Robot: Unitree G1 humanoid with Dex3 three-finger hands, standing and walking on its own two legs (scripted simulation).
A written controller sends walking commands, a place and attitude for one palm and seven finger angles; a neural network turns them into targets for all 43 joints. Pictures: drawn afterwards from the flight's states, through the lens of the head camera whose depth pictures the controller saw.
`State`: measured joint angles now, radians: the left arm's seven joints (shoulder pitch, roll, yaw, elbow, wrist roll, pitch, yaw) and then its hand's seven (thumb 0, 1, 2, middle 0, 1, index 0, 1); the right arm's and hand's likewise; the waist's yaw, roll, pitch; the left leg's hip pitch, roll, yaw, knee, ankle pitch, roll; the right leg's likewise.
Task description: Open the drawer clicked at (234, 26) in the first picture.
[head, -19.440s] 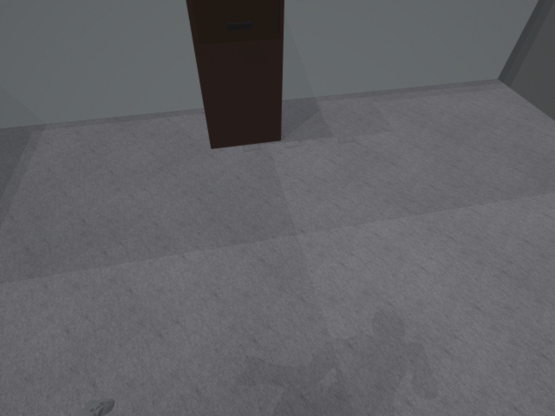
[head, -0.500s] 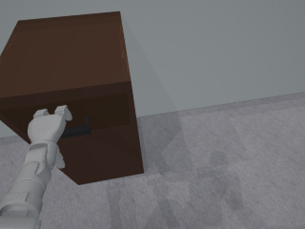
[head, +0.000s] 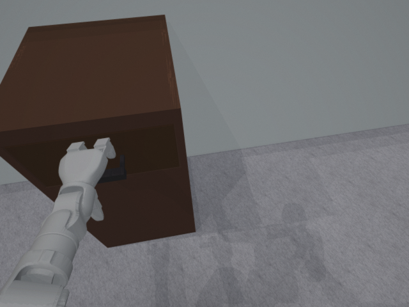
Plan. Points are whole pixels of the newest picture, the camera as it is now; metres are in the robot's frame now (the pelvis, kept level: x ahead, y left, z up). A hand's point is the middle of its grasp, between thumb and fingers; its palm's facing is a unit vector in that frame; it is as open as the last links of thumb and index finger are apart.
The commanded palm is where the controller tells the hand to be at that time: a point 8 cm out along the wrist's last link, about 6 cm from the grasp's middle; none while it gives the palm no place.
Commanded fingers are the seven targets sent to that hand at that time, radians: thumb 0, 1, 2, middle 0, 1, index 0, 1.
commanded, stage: move the hooked fingers above the handle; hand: left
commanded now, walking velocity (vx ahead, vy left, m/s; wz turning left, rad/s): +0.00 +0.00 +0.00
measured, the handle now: (103, 168) +0.44 +0.27 -0.06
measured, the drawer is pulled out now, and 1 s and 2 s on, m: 0.00 0.00 0.00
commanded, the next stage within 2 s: none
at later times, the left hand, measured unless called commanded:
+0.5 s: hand (102, 178) +0.38 +0.24 +0.00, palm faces -0.04 -0.07 -1.00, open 13.8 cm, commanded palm +0.37 +0.26 +0.06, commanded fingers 0.00 -0.50 0.30 -0.30 -1.20 -0.30 -1.20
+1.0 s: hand (94, 167) +0.40 +0.25 +0.02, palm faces +0.07 -0.04 -1.00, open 13.8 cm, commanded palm +0.37 +0.27 +0.06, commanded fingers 0.00 -0.50 0.30 -0.30 -1.20 -0.30 -1.20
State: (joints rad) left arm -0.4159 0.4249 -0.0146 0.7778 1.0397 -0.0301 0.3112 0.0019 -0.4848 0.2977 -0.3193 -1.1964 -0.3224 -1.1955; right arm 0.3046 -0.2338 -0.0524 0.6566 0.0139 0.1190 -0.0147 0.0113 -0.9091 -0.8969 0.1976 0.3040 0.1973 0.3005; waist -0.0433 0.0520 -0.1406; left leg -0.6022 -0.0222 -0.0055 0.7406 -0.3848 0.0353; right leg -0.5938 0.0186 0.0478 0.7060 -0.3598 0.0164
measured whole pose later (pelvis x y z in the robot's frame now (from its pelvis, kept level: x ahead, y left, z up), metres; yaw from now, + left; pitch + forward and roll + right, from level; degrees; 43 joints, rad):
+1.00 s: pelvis +0.00 -0.01 -0.01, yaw +1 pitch +15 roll -1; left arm -0.46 0.46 0.05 0.74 1.09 -0.13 0.41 0.00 -0.49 0.30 -0.33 -1.20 -0.33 -1.20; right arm 0.27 -0.26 -0.07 0.68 0.00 0.11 -0.03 0.01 -0.91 -0.90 0.20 0.30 0.20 0.30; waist -0.05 0.04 -0.13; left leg -0.67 -0.02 -0.03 0.80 -0.40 0.02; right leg -0.66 0.03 0.02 0.77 -0.39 0.00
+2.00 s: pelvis +0.00 +0.00 +0.00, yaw +1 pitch +15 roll -1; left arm -0.44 0.43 -0.01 0.78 1.07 -0.04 0.36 0.00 -0.49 0.30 -0.32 -1.20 -0.32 -1.20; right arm 0.29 -0.24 -0.06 0.67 0.01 0.10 -0.03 0.01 -0.91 -0.90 0.20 0.30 0.20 0.30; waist -0.03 0.04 -0.13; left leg -0.63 -0.02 -0.02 0.76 -0.39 0.03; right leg -0.61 0.02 0.03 0.73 -0.37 0.01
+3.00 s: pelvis -0.01 +0.00 -0.02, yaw +1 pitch +18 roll -1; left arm -0.44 0.44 0.04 0.83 1.11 -0.10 0.44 0.00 -0.49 0.30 -0.32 -1.20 -0.32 -1.20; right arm 0.28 -0.24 -0.07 0.69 -0.01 0.11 -0.02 0.01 -0.91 -0.90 0.20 0.30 0.20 0.30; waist -0.04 0.04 -0.16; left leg -0.75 -0.02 -0.02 0.87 -0.43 0.03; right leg -0.74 0.02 0.03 0.83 -0.40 0.01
